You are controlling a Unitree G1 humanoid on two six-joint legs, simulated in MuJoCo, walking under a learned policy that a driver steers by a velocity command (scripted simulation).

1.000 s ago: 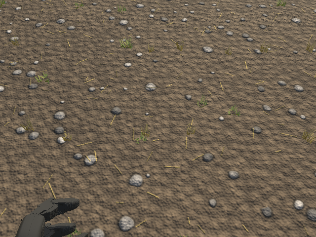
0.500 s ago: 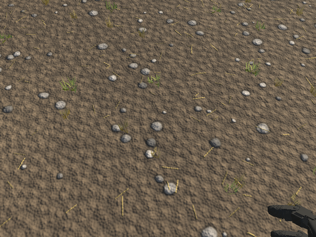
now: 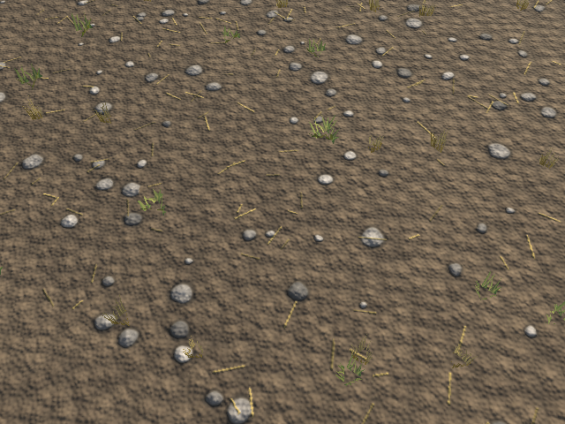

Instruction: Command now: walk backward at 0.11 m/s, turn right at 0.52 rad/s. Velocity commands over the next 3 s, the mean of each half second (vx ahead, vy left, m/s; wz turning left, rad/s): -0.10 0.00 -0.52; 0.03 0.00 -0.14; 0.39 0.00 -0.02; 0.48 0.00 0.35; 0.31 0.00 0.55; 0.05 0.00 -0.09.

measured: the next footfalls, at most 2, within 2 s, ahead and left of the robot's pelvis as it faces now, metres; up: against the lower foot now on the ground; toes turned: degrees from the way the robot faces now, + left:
left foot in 0.42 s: +0.02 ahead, +0.15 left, +0.00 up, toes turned -17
right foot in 0.78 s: -0.09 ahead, -0.08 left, +0.00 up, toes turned -15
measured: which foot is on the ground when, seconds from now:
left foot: up 0.00-0.40, down 0.42-1.00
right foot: down 0.00-0.42, up 0.44-0.76, down 0.78-1.00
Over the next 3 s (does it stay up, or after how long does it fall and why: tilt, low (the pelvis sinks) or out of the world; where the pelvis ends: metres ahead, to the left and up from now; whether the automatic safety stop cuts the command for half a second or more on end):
stays up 0.72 -0.07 0.01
